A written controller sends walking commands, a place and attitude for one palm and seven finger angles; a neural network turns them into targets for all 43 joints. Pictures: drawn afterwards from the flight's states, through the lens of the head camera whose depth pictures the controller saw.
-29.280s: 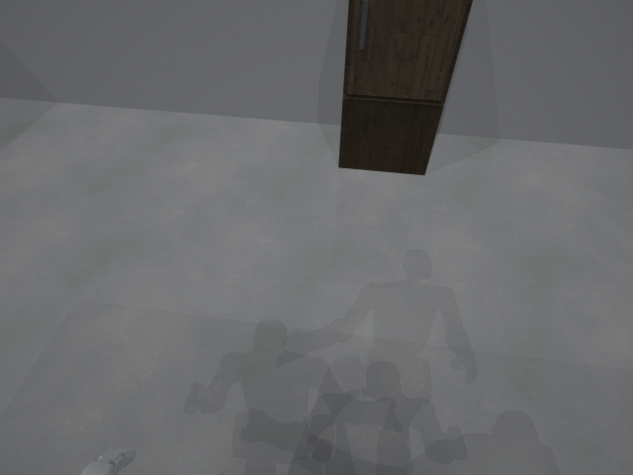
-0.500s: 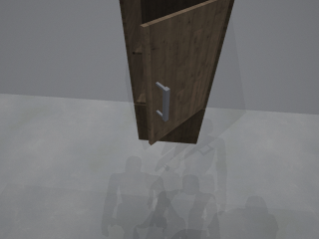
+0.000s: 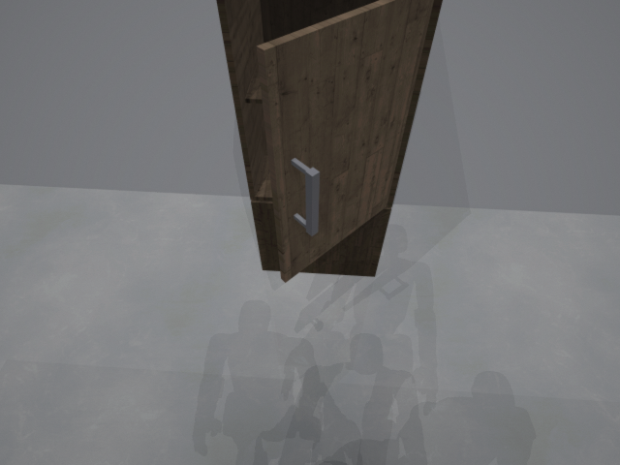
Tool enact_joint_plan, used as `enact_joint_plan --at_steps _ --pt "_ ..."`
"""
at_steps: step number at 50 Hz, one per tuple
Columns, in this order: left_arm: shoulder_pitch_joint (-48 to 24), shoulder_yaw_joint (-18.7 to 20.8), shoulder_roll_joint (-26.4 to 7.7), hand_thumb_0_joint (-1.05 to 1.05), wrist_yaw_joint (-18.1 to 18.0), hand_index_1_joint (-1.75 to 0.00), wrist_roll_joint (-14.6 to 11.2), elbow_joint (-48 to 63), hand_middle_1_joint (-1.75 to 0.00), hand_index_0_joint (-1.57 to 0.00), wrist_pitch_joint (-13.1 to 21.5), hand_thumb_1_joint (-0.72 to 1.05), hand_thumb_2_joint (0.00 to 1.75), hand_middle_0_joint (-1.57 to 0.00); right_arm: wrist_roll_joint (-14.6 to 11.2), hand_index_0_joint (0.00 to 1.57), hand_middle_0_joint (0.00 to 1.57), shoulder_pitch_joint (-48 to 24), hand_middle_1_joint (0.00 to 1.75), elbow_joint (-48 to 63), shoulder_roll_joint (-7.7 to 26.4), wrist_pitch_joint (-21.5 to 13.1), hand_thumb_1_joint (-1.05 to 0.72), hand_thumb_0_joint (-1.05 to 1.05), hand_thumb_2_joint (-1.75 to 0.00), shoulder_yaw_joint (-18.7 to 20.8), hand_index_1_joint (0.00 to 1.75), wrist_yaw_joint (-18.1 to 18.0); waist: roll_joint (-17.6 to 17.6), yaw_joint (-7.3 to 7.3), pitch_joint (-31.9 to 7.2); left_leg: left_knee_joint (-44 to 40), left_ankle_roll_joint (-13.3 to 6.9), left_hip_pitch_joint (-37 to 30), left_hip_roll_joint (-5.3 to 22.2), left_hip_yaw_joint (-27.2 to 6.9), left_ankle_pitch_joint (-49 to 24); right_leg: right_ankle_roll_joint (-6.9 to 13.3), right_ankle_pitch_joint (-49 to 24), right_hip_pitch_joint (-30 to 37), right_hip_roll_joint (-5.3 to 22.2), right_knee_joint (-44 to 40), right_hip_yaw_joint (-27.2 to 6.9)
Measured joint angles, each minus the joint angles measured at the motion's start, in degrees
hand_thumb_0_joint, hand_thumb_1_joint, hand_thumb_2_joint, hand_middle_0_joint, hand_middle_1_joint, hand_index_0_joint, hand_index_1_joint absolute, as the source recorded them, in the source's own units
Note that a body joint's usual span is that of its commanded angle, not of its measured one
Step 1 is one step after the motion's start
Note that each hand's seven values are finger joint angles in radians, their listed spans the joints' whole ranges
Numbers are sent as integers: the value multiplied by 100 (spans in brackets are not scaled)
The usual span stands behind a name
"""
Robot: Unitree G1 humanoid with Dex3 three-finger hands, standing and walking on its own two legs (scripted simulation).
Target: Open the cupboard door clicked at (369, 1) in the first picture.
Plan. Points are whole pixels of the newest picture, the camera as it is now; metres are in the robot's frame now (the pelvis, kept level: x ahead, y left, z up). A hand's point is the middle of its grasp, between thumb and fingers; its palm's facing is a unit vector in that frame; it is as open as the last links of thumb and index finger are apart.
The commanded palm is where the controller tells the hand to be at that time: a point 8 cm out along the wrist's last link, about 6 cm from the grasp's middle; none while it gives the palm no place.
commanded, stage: walk to a spot facing it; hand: left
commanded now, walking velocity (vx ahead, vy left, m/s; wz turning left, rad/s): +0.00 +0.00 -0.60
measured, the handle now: (305, 198) +0.59 +0.05 -0.05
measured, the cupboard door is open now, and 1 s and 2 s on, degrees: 46 46 46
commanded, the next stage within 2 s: none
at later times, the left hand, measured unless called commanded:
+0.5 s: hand out of the picture +0.09 +0.14 -0.16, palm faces -0.16 -0.94 -0.31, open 7.4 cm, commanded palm none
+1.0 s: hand (218, 463) +0.15 +0.15 -0.18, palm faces -0.41 -0.88 -0.25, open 7.4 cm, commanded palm none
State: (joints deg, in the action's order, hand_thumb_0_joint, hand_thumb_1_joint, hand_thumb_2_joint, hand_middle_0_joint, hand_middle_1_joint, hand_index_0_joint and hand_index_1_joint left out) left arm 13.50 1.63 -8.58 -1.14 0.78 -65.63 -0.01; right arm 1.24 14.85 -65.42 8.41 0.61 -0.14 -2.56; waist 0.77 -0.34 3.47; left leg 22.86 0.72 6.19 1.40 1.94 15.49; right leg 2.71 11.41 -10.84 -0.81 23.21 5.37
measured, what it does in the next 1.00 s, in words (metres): lifts its left foot, turning right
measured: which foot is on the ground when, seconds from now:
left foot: down 0.00-0.34, up 0.36-1.00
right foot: down 0.00-1.00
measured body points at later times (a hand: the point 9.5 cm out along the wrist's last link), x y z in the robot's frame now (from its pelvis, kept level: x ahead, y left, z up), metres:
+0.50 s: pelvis -0.01 -0.05 +0.00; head +0.05 -0.10 +0.44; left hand +0.10 +0.19 -0.14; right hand +0.01 -0.31 -0.17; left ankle -0.02 +0.12 -0.65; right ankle -0.01 -0.10 -0.74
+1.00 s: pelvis +0.05 -0.03 +0.00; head +0.11 -0.05 +0.44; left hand +0.18 +0.20 -0.16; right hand +0.06 -0.31 -0.13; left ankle +0.10 +0.10 -0.73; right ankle -0.01 -0.10 -0.74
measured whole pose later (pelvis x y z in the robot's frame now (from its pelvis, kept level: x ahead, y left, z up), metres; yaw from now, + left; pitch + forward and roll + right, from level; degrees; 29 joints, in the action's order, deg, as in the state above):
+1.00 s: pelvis +0.05 -0.03 +0.00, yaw -30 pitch +4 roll +0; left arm 16.6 5.0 -12.9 -0.7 1.7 -53.7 -1.9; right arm -0.3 3.1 -49.1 10.9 1.8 2.4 -1.8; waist -2.4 -2.9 5.0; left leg 36.9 2.4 20.7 -1.1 -4.1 18.8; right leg 3.5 14.2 -15.3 -10.3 28.0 -17.0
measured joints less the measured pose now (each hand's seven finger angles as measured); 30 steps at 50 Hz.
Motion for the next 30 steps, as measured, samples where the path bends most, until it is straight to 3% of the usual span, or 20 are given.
enact_joint_plan --at_steps 9,14,16,17,19,22,25,30 --pt "-67 233 -134 1 137 -30 66 355 -30 -20 -278 91 90 -20 23 20 20 -31 29 418 39 95 -91 1 -90 177 30 -44 -127 19 154 578 2 335 99 485 323 7 270 -672 -102 869 -452" --pt "-222 340 -219 1 198 -30 87 643 -30 -20 -350 91 90 -20 77 20 20 10 29 589 181 83 -91 1 -90 248 30 -57 -31 4 273 801 79 328 203 732 491 -142 1362 -1024 5 2153 -384" --pt "-259 355 -234 1 225 -30 81 783 -30 -20 -286 91 90 -20 78 20 20 7 29 647 268 103 -91 1 -90 270 30 -40 99 -10 298 1021 180 382 336 777 620 -153 1040 -829 46 1748 -313" --pt "-267 362 -256 1 224 -30 94 852 -30 -20 -211 91 90 -20 51 20 20 -19 29 674 303 132 -91 1 -90 286 30 -23 150 -18 305 1329 185 527 427 772 710 -65 678 -764 9 1524 -314" --pt "-328 352 -277 1 167 -30 83 928 -30 -20 -97 91 90 -20 -7 20 20 -203 29 714 359 237 -91 1 -90 332 30 8 201 -9 413 2511 164 1009 382 398 1303 158 725 -771 -111 1568 -312" --pt "-311 350 -291 1 77 -30 62 1012 -30 -20 -101 91 90 -20 -29 20 20 -504 29 818 397 322 -91 1 -90 373 30 59 88 -49 448 3847 165 1657 203 53 1238 317 648 -642 -216 1187 -469" --pt "-221 312 -262 1 47 -30 52 1030 -30 -20 -107 91 90 -20 -28 20 20 -766 29 1007 446 296 -91 1 -90 390 30 98 -5 -84 397 4197 219 2027 157 -110 809 344 331 -516 -312 693 -704" --pt "-39 250 -136 1 61 -30 42 1046 -30 -20 -84 90 90 -20 -42 20 20 -1094 29 1241 531 267 -91 1 -90 409 30 75 18 -130 287 4027 301 2230 135 -404 463 360 62 -356 -487 231 -1050"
